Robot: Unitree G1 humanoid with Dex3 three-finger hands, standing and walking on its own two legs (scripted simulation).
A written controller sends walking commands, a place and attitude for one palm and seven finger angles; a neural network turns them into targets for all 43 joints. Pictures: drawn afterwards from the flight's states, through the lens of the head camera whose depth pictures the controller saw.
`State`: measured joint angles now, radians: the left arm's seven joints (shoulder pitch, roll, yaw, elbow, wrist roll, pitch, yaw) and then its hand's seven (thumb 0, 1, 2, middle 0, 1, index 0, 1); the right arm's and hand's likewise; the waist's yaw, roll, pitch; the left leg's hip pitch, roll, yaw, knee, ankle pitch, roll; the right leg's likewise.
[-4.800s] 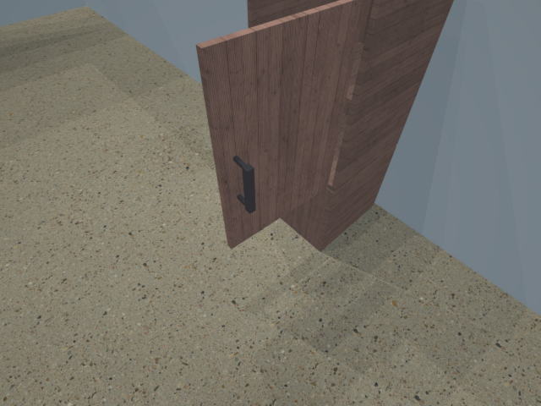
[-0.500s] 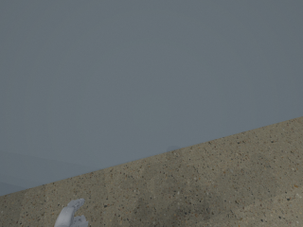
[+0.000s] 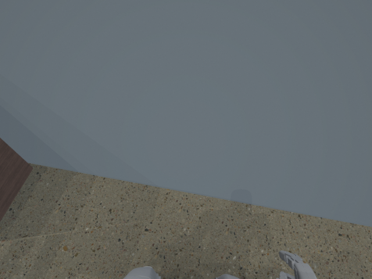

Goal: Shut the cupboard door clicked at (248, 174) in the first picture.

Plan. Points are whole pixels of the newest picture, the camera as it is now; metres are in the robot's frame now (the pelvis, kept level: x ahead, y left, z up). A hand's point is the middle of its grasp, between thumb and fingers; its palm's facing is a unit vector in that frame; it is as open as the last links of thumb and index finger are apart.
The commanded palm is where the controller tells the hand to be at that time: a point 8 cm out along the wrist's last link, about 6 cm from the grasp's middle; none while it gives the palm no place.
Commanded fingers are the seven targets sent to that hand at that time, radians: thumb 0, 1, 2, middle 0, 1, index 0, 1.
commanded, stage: turn to face it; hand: left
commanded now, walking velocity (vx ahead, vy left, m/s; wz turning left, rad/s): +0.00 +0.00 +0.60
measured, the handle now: out of the picture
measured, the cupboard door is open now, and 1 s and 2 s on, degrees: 86 86 86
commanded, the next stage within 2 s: none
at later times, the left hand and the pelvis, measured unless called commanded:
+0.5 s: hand out of the picture +0.07 +0.15 -0.13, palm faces +0.24 -0.93 -0.29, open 7.3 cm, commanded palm none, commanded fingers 0.00 0.90 0.90 -0.20 -0.30 -0.20 -0.30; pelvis +0.01 -0.07 +0.02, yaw +17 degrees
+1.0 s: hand out of the picture -0.08 +0.17 -0.16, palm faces +0.59 -0.77 -0.26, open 7.3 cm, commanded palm none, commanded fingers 0.00 0.90 0.90 -0.20 -0.30 -0.20 -0.30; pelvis +0.00 -0.05 +0.02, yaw +35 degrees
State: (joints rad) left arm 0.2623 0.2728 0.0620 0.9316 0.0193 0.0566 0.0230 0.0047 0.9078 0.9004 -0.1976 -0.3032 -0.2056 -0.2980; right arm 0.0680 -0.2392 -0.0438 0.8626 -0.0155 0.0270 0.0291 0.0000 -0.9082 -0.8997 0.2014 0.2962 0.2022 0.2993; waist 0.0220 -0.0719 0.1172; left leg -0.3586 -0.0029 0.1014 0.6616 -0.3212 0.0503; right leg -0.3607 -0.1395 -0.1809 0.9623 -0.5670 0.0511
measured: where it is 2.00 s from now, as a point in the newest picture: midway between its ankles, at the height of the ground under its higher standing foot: outside the picture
